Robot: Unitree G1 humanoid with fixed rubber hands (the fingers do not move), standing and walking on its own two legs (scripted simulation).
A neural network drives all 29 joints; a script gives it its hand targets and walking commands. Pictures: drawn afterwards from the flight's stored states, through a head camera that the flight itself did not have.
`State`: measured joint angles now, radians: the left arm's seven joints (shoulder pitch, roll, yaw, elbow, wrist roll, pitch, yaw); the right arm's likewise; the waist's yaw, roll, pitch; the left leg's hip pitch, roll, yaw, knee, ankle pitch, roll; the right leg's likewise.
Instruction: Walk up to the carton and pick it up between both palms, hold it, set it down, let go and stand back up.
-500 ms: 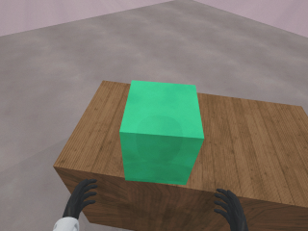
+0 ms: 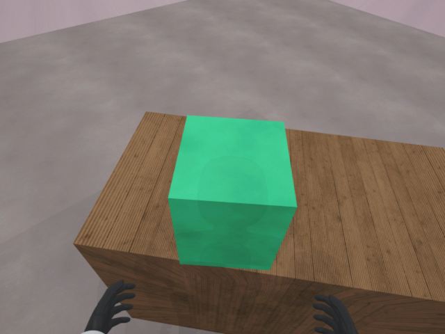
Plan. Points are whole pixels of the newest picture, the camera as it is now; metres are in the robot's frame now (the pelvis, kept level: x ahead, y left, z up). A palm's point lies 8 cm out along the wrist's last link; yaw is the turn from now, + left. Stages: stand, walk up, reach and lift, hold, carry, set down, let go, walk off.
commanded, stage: set down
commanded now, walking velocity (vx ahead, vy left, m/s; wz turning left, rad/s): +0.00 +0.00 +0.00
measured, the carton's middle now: (229, 195) +0.39 +0.02 +0.00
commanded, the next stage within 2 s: let go in 0.28 s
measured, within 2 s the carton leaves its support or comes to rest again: neither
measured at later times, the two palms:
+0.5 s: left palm (104, 323) +0.15 +0.22 -0.08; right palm out of the picture +0.15 -0.22 -0.09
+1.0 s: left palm out of the picture +0.09 +0.23 -0.12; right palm out of the picture +0.09 -0.23 -0.13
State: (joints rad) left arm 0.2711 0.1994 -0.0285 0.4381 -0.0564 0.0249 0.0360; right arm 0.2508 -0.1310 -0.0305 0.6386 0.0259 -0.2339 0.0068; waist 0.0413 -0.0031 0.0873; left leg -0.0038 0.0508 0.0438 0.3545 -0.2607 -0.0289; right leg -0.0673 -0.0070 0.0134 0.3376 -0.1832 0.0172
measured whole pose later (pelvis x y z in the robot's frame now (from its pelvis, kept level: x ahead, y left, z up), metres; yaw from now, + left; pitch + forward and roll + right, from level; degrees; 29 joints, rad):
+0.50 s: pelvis +0.00 +0.00 +0.00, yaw +1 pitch -5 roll -1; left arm 0.20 0.20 -0.01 0.49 -0.01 0.14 0.01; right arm 0.17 -0.16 -0.06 0.78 -0.04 -0.24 0.01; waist 0.02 0.01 0.10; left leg -0.03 0.06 0.03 0.40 -0.29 -0.03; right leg -0.08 0.00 0.00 0.37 -0.21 0.02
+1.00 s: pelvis -0.01 +0.00 -0.01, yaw +1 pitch -1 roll -1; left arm 0.28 0.18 0.02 0.67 0.04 0.01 0.00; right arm 0.23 -0.19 -0.05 0.84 -0.02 0.01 0.02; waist 0.01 0.01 0.02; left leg -0.17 0.05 0.03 0.52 -0.33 -0.02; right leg -0.23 -0.01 0.01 0.49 -0.24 0.02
